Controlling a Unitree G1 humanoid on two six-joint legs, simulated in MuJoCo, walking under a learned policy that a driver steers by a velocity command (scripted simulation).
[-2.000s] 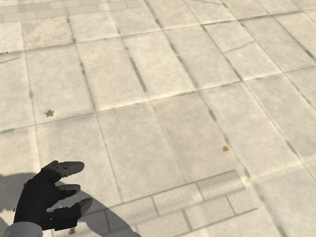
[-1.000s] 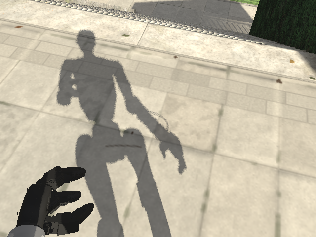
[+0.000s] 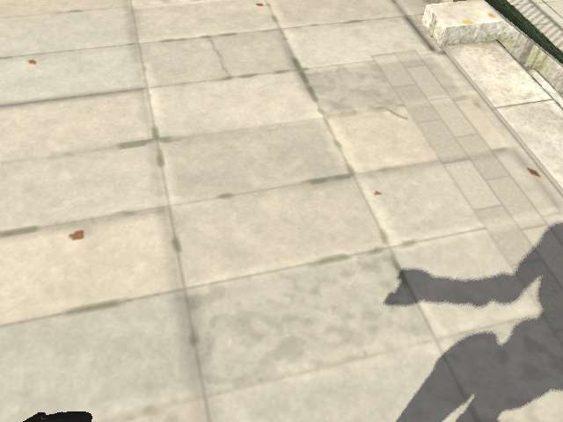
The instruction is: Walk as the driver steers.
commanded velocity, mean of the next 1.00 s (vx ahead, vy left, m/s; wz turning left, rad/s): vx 0.89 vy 0.00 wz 1.00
